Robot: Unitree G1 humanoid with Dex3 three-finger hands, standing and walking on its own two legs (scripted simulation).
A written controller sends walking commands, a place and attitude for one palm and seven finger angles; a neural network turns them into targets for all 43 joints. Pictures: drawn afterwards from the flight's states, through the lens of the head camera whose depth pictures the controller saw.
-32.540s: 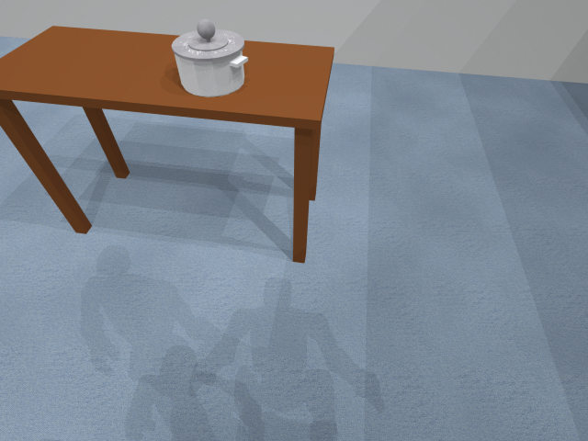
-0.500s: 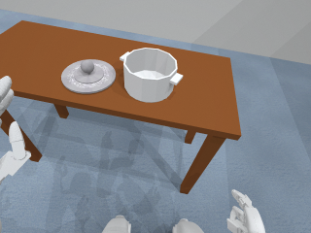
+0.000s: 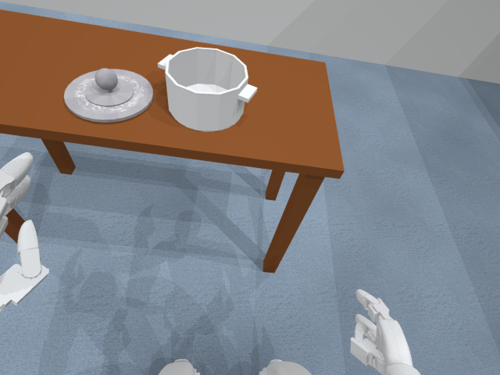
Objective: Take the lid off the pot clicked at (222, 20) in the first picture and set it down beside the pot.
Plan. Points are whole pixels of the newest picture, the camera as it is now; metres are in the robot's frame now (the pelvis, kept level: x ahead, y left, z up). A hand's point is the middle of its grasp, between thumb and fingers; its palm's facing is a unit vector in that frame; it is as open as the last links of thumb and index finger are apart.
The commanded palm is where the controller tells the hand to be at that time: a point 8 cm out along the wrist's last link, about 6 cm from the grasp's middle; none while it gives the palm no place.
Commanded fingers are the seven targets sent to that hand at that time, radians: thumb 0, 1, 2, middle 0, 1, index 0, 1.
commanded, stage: stop stepping back and stand still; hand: left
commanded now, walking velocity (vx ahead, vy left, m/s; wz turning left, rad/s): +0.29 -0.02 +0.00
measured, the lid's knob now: (106, 79) +0.72 +0.36 +0.01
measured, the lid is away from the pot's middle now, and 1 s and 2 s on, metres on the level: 0.24 0.24 0.24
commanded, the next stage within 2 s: let the arm hang, fingers relaxed in 0.54 s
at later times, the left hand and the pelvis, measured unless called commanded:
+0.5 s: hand (24, 343) +0.13 +0.21 +0.17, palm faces +0.32 -0.82 -0.47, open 7.4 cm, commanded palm +0.08 +0.26 +0.19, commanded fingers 0.00 0.90 0.90 -0.20 -0.30 -0.20 -0.30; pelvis -0.04 -0.02 +0.01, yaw +2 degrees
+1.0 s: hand out of the picture -0.02 +0.16 -0.18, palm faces +0.16 -0.97 -0.16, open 7.0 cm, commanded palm none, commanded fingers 0.00 0.90 0.90 -0.20 -0.30 -0.20 -0.30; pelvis -0.02 -0.02 +0.00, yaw +6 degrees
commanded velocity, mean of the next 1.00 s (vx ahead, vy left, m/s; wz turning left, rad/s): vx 0.07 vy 0.01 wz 0.00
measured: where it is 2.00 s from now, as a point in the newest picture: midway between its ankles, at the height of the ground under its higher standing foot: outside the picture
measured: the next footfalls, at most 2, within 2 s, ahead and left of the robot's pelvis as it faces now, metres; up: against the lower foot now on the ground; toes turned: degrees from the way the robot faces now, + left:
right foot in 0.08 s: +0.00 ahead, -0.12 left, +0.00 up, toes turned +4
left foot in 0.28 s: +0.01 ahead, +0.09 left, +0.00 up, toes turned +5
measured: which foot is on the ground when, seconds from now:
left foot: down 0.00-0.10, up 0.12-0.26, down 0.28-1.00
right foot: up 0.00-0.06, down 0.08-1.00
